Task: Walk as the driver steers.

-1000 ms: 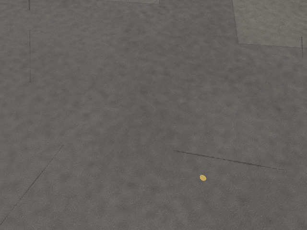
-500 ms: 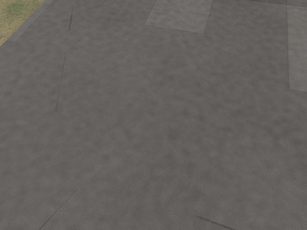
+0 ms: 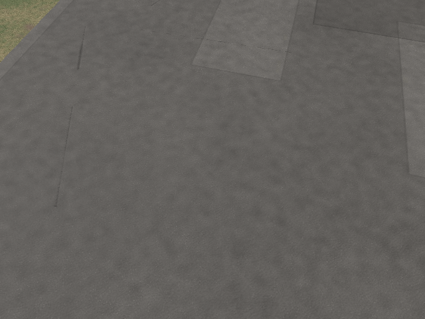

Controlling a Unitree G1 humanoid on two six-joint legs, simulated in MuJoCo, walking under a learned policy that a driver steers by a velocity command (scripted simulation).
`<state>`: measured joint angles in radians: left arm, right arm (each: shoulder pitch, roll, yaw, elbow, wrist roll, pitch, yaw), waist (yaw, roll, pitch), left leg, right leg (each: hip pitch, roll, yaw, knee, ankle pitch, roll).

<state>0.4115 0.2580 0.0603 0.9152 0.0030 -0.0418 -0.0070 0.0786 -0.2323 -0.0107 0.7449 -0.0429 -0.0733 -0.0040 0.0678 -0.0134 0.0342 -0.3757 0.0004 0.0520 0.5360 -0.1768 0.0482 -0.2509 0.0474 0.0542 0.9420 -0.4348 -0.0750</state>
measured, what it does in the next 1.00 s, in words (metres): walks ahead, turning right: right foot, then left foot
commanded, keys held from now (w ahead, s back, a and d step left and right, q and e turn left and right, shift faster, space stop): w+e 0.72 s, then w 0.12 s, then w+q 0.16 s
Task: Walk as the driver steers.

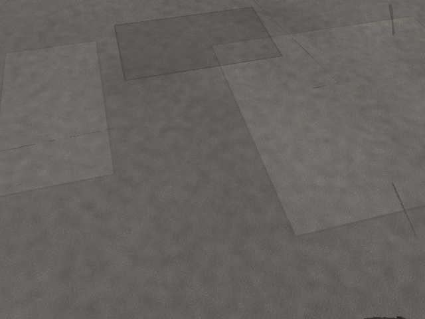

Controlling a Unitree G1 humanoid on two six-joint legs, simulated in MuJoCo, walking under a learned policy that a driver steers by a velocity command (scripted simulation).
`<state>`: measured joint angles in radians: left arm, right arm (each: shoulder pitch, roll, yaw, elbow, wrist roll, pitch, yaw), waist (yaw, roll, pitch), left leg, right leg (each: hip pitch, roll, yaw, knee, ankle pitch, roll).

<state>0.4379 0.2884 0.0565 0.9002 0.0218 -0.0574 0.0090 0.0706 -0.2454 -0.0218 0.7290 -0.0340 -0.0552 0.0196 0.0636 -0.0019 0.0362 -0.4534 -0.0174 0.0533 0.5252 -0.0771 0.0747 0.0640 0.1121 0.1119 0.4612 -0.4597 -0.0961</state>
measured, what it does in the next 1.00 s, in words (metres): walks ahead, turning left: right foot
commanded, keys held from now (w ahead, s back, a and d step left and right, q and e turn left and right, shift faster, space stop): w+q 1.00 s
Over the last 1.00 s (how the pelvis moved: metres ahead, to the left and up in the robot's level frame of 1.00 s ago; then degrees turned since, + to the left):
0.52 -0.14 -0.01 -29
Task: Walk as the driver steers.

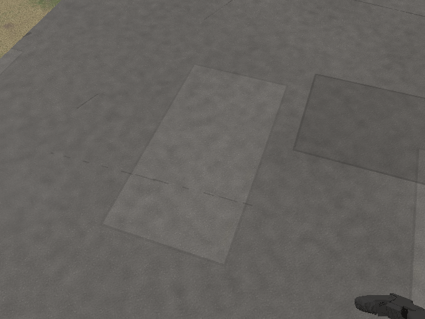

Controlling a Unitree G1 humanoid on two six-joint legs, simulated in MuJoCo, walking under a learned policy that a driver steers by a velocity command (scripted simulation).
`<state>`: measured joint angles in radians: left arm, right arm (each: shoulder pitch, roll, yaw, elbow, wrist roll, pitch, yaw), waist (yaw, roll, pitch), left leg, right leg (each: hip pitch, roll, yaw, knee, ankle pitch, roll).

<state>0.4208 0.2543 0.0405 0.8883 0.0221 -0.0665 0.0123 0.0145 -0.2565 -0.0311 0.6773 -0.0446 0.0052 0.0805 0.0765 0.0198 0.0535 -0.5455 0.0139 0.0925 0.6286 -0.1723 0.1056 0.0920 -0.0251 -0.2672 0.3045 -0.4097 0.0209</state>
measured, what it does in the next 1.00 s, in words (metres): walks ahead, turning right: left foot, then right foot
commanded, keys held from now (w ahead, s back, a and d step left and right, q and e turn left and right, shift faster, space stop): w+q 0.06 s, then w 0.02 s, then w+e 0.82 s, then e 0.10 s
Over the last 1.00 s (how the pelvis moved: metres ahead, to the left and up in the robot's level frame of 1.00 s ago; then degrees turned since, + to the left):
0.50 0.09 0.01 33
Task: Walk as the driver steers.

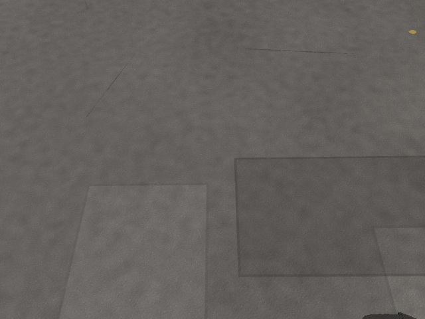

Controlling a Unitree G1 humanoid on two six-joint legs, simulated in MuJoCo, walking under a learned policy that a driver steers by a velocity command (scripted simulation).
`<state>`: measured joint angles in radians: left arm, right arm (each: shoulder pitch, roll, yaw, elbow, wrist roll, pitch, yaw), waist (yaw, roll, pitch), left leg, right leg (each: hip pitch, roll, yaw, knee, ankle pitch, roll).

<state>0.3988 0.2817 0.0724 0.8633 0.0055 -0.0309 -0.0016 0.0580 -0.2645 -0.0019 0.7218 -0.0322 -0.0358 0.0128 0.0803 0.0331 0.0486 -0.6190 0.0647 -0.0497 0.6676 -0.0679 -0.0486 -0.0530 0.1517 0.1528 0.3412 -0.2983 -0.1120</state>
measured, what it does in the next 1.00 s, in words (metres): walks ahead, turning right: left foot, then right foot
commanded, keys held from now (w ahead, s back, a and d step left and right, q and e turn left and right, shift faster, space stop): e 0.70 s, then q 0.30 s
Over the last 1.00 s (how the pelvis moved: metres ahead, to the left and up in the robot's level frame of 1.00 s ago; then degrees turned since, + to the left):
0.55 -0.02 0.01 -19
